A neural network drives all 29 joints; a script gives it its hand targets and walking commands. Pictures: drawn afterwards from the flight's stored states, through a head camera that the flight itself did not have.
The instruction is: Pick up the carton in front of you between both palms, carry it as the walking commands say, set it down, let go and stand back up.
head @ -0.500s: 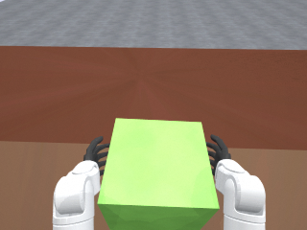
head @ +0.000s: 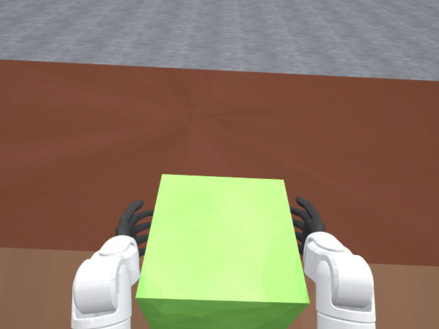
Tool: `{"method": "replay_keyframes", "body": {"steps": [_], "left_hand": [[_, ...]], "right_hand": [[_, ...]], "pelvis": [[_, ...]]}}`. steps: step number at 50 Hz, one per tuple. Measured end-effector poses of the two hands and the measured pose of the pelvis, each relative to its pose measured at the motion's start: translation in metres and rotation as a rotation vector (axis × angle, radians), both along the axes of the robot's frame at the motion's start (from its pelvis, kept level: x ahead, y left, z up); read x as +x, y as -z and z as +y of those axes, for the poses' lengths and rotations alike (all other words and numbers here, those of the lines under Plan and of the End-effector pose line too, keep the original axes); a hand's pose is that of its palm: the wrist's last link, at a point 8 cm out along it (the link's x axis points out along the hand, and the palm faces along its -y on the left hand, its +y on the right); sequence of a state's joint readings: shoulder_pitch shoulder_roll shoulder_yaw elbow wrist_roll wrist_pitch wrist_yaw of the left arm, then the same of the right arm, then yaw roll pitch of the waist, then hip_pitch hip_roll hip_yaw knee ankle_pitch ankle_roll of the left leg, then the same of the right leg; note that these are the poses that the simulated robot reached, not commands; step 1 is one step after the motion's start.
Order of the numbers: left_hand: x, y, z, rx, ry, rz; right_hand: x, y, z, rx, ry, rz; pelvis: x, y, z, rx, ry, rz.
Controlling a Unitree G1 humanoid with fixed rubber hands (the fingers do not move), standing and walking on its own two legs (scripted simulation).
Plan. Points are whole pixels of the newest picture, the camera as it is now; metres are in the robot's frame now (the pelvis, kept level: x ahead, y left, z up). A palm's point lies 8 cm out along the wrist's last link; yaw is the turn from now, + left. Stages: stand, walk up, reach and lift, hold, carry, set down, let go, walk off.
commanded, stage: carry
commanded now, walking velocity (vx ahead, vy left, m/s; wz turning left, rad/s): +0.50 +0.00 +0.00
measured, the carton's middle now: (218, 264) +0.26 +0.00 +0.02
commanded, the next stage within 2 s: none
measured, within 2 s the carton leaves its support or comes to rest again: neither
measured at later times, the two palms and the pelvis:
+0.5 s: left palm (167, 116) +0.61 +0.13 +0.10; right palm (285, 116) +0.63 -0.17 +0.09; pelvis +0.34 -0.03 +0.00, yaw +2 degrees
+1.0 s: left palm (174, 52) +1.03 +0.15 +0.09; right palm (256, 51) +1.03 -0.15 +0.10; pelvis +0.66 +0.01 -0.01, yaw +0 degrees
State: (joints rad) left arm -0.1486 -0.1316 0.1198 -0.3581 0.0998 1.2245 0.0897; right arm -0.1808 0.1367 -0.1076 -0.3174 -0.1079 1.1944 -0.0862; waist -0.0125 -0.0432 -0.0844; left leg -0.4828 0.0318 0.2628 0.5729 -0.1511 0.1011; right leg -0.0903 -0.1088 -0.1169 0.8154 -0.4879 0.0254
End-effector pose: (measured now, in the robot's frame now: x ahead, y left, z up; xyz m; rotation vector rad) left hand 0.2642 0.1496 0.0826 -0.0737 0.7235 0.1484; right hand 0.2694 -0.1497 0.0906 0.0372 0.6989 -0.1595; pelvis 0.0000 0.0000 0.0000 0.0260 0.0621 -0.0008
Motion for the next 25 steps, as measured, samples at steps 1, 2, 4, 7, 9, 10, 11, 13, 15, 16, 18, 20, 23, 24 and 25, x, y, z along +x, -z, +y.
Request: {"method": "replay_keyframes", "body": {"steps": [1,2,4,7,9,10,11,13,15,16,18,20,23,24,25], "left_hand": [[0.013,0.003,0.001,0.002,0.009,0.026],[0.024,0.004,0.001,0.005,0.019,0.049],[0.048,0.003,0.001,0.010,0.038,0.077],[0.085,-0.005,0.001,0.010,0.057,0.073],[0.111,-0.011,0.001,0.010,0.059,0.051],[0.124,-0.015,0.001,0.011,0.057,0.038],[0.137,-0.018,0.001,0.012,0.053,0.024],[0.163,-0.024,0.000,0.014,0.041,-0.005],[0.191,-0.028,-0.001,0.017,0.027,-0.030],[0.205,-0.029,-0.003,0.019,0.020,-0.040],[0.236,-0.029,-0.007,0.024,0.007,-0.055],[0.269,-0.026,-0.013,0.033,-0.005,-0.070],[0.318,-0.018,-0.022,0.050,-0.022,-0.064],[0.332,-0.016,-0.024,0.048,-0.030,-0.043],[0.344,-0.015,-0.025,0.043,-0.040,-0.022]], "right_hand": [[0.010,0.003,0.001,0.002,0.009,0.026],[0.020,0.005,0.001,0.004,0.019,0.049],[0.038,0.005,0.001,0.005,0.035,0.078],[0.071,-0.003,0.001,0.002,0.050,0.074],[0.096,-0.011,0.001,-0.001,0.050,0.052],[0.110,-0.015,0.001,-0.001,0.047,0.039],[0.125,-0.019,0.001,-0.001,0.043,0.025],[0.155,-0.025,0.000,0.000,0.030,-0.003],[0.187,-0.028,-0.001,0.003,0.016,-0.029],[0.203,-0.029,-0.003,0.004,0.009,-0.039],[0.237,-0.026,-0.007,0.010,-0.003,-0.054],[0.273,-0.020,-0.013,0.022,-0.013,-0.069],[0.327,-0.007,-0.022,0.043,-0.027,-0.064],[0.342,-0.004,-0.023,0.042,-0.034,-0.043],[0.357,-0.003,-0.024,0.042,-0.041,-0.021]], "pelvis": [[0.011,-0.004,0.003,-0.006,0.008,0.003],[0.022,-0.008,0.006,-0.013,0.014,0.007],[0.044,-0.017,0.010,-0.023,0.021,0.013],[0.079,-0.027,0.013,-0.041,0.019,0.020],[0.105,-0.031,0.012,-0.049,0.015,0.023],[0.119,-0.032,0.012,-0.052,0.012,0.024],[0.133,-0.032,0.011,-0.053,0.010,0.024],[0.162,-0.032,0.007,-0.052,0.007,0.022],[0.192,-0.028,0.002,-0.048,0.004,0.018],[0.208,-0.026,-0.001,-0.046,0.003,0.016],[0.242,-0.019,-0.008,-0.039,-0.003,0.009],[0.276,-0.008,-0.016,-0.035,-0.015,-0.002],[0.320,0.004,-0.028,-0.049,-0.028,-0.013],[0.331,0.003,-0.031,-0.046,-0.032,-0.010],[0.341,-0.001,-0.033,-0.040,-0.037,-0.007]]}}
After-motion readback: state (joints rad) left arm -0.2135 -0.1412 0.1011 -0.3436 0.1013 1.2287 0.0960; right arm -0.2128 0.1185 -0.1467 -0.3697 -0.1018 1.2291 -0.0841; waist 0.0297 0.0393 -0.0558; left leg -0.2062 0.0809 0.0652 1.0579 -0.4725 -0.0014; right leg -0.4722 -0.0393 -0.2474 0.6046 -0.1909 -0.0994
